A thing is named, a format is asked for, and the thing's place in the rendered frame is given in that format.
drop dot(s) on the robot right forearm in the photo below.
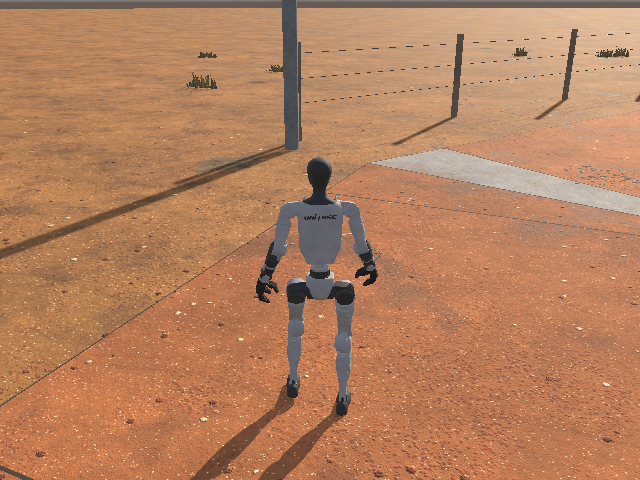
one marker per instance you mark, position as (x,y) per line
(368,259)

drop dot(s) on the left robot shin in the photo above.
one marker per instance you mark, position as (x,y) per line
(293,352)

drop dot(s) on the robot left hand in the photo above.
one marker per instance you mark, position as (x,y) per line
(261,288)

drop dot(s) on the robot left thigh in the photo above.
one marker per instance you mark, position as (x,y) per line
(296,295)

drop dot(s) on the robot left upper arm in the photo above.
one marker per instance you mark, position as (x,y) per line
(288,210)

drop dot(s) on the robot left forearm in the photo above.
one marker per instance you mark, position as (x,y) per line
(269,266)

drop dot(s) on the robot right upper arm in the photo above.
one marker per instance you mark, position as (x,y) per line
(351,210)

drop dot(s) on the robot right hand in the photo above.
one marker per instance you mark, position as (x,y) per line
(362,272)

